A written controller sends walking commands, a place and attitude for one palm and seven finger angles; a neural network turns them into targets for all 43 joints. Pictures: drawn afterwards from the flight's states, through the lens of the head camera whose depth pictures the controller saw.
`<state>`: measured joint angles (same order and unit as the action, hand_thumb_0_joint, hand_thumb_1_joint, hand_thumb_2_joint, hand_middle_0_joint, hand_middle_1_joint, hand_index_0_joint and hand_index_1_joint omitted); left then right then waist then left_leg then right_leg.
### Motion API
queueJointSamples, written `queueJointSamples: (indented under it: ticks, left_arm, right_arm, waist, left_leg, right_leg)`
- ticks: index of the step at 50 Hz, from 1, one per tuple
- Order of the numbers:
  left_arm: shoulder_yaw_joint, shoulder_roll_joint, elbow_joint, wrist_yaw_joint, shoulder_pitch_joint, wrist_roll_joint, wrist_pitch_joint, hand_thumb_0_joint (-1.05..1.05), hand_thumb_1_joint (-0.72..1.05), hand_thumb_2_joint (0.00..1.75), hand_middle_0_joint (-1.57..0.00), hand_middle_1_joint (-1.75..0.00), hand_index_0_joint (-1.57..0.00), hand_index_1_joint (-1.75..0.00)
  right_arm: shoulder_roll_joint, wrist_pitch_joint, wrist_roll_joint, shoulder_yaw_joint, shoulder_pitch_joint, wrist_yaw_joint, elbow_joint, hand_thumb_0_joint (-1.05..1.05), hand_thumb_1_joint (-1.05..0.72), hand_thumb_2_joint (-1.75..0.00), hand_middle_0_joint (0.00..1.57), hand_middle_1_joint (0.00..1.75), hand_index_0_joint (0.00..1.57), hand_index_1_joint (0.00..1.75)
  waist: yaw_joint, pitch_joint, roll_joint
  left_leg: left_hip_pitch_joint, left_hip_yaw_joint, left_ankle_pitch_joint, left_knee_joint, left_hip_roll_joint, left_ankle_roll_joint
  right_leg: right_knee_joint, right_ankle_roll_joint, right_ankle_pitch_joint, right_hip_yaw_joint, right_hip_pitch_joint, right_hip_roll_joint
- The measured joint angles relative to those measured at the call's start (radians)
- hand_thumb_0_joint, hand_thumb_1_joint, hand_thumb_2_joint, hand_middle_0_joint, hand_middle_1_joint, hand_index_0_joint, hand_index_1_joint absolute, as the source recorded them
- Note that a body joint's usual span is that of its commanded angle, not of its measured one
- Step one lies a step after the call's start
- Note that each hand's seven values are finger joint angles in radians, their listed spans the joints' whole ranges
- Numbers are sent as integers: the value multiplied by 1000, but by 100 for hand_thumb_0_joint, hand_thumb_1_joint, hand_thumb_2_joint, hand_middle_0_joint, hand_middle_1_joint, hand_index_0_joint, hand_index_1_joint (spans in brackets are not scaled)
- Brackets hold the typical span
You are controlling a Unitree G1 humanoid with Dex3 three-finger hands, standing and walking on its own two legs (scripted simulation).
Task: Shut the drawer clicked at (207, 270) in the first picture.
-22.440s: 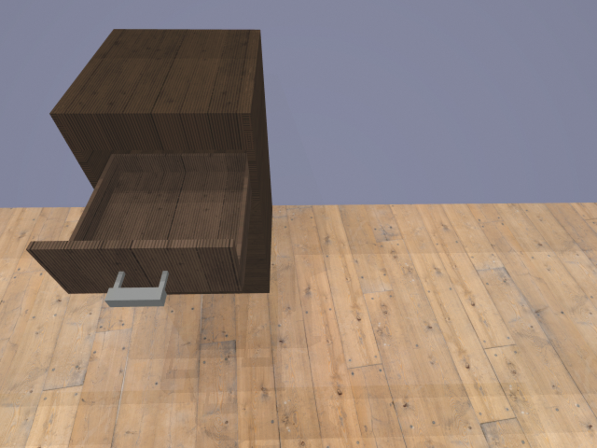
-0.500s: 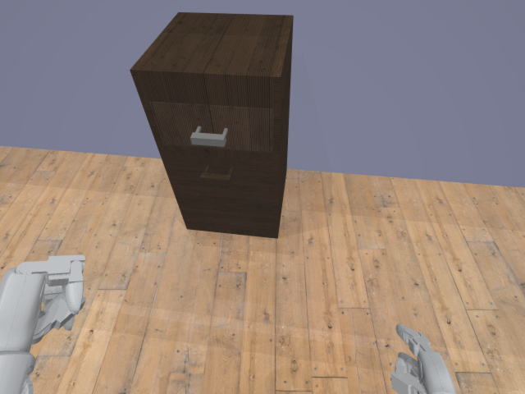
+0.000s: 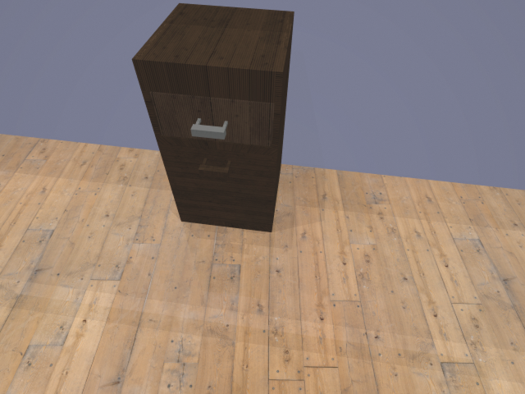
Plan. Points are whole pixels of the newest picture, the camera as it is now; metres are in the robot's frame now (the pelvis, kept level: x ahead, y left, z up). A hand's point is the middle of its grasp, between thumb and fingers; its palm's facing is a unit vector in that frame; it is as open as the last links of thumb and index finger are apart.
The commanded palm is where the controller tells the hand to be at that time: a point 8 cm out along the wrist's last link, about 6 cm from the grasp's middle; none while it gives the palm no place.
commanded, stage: let the arm hang, fingers relaxed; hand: left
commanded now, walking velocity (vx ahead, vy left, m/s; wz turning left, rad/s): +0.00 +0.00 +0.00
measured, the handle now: (210, 127) +0.89 +0.22 -0.16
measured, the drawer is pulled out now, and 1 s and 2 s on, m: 0.00 0.00 0.00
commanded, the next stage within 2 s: look to check the result in 0.54 s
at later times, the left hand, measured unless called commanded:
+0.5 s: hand out of the picture +0.00 +0.15 -0.17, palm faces -0.01 -0.98 -0.18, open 7.3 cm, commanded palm none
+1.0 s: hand out of the picture -0.01 +0.13 -0.17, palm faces +0.01 -0.98 -0.19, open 7.4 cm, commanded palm none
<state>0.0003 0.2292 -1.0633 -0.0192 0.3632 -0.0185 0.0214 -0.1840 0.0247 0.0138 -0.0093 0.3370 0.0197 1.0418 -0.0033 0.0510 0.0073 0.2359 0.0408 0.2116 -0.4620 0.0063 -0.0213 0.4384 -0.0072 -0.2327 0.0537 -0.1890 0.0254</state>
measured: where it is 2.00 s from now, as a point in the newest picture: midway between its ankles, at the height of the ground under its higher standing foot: outside the picture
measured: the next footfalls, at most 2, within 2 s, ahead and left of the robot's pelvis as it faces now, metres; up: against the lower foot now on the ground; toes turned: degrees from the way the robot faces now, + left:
none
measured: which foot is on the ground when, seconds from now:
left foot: down 0.00-1.00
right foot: down 0.00-1.00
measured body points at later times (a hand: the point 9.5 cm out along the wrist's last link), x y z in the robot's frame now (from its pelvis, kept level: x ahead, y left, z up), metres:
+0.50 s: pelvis +0.00 -0.01 +0.00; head +0.00 -0.02 +0.45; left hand +0.00 +0.20 -0.16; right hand -0.03 -0.22 -0.16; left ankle +0.02 +0.10 -0.74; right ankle +0.00 -0.13 -0.74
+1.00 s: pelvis +0.01 -0.03 +0.00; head +0.01 -0.04 +0.45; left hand -0.01 +0.18 -0.16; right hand -0.03 -0.23 -0.17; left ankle +0.02 +0.10 -0.74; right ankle +0.00 -0.13 -0.74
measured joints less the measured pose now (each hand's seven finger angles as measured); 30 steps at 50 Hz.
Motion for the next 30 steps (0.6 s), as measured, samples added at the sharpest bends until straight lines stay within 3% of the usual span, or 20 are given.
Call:
queueJointSamples:
  ticks: [11, 18, 30]
  left_arm:
    - [-11, -62, -57, -10, -38, 3, -21, 0, 91, 90, -27, -39, -27, -38]
    - [-12, -99, -55, -12, -68, 3, -32, 0, 91, 90, -21, -32, -21, -32]
    - [-3, -101, -74, -16, -58, 6, -35, 0, 91, 90, -20, -30, -20, -30]
  right_arm:
    - [47, -18, -2, 3, -25, 5, 53, 0, -91, -90, 20, 30, 20, 30]
    - [61, -23, -1, -1, -21, 9, 75, 0, -91, -90, 20, 30, 20, 30]
    - [63, -24, -2, -10, 7, 19, 99, 0, -91, -90, 20, 30, 20, 30]
  waist:
    - [7, -23, 18]
    - [13, -26, 9]
    - [16, -14, 3]
  left_leg:
    - [-39, 20, -14, 38, -3, 3]
    - [-46, 22, -15, 41, 5, 12]
    - [-53, 16, -9, 39, 22, 27]
  right_leg:
    - [2, 1, 0, -20, 13, 3]
    - [6, 8, -4, -22, 15, -5]
    - [-3, 23, -5, -17, 26, -23]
